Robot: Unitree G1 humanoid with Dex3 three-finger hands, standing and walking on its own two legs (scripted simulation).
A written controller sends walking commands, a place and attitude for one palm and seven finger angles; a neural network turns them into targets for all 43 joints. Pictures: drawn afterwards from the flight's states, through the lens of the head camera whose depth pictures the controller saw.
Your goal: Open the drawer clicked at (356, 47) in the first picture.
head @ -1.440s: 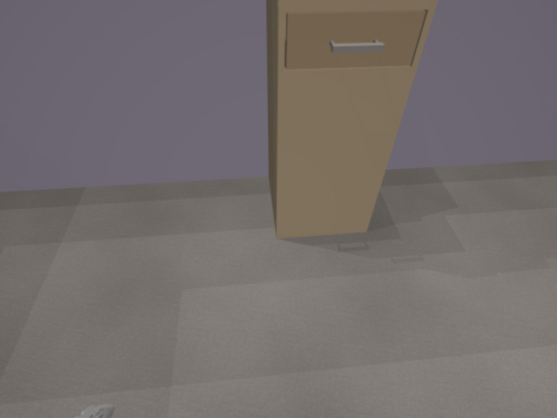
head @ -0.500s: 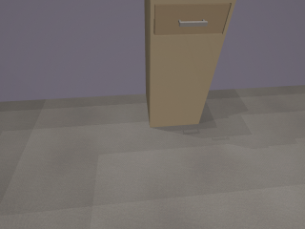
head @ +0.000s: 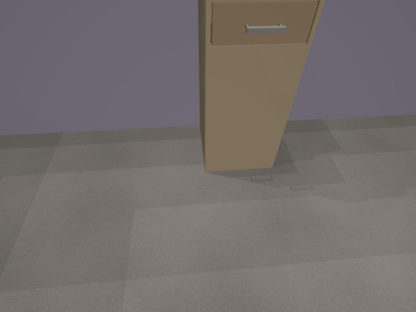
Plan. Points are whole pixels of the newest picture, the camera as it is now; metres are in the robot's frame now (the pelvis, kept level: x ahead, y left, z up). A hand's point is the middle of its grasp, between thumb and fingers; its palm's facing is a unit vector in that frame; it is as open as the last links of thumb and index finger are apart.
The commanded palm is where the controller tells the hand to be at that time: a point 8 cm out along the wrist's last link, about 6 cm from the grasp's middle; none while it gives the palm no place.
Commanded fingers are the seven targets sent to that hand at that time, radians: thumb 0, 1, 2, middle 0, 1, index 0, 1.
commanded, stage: walk to a spot facing it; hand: left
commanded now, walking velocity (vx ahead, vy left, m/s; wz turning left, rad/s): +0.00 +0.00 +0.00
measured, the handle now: (264, 27) +1.05 -0.15 +0.10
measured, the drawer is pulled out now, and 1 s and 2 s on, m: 0.00 0.00 0.00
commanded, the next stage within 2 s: none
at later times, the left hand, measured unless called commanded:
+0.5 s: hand out of the picture +0.06 +0.19 -0.18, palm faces -0.15 -0.95 -0.28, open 7.4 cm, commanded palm none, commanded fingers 0.00 0.90 0.90 -0.20 -0.30 -0.20 -0.30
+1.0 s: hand out of the picture +0.08 +0.18 -0.17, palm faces -0.33 -0.91 -0.25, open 7.4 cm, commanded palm none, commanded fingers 0.00 0.90 0.90 -0.20 -0.30 -0.20 -0.30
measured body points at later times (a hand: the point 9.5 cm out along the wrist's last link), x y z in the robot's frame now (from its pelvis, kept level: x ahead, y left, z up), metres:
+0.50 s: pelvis -0.02 -0.02 -0.03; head +0.01 -0.04 +0.42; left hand +0.07 +0.24 -0.16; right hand +0.02 -0.28 -0.18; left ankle +0.00 +0.13 -0.75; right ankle -0.02 -0.10 -0.74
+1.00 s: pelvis -0.04 +0.00 -0.01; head -0.01 -0.01 +0.44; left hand +0.10 +0.22 -0.15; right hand -0.03 -0.29 -0.14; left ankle -0.01 +0.14 -0.72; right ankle -0.01 -0.10 -0.75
